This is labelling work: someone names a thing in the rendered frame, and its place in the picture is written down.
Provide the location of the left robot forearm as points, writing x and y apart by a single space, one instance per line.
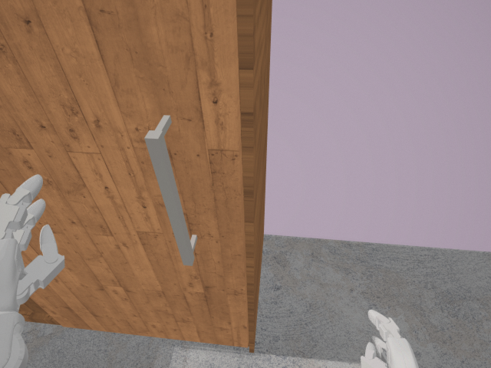
13 351

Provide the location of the robot left hand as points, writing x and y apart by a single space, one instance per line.
18 217

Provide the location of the wardrobe door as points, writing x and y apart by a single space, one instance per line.
81 84
31 306

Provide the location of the robot right hand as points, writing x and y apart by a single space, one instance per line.
395 353

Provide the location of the handle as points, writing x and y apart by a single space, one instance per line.
159 156

